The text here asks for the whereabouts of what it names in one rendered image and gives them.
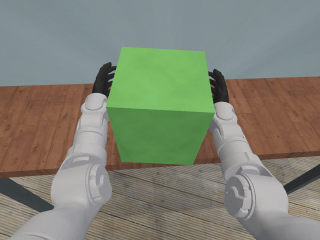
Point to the table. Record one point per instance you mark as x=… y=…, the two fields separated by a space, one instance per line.
x=279 y=117

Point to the left robot upper arm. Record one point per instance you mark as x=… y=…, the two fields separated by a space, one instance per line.
x=77 y=195

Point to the robot left hand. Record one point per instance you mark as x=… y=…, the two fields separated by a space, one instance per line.
x=101 y=83

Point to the right robot forearm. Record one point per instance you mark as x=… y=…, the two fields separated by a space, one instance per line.
x=231 y=145

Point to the carton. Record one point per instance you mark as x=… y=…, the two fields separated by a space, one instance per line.
x=160 y=105

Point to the robot right hand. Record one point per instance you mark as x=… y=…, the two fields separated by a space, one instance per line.
x=220 y=92

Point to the left robot forearm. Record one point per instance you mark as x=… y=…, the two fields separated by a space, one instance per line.
x=90 y=138

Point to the right robot upper arm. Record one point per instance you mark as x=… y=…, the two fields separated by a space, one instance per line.
x=260 y=204

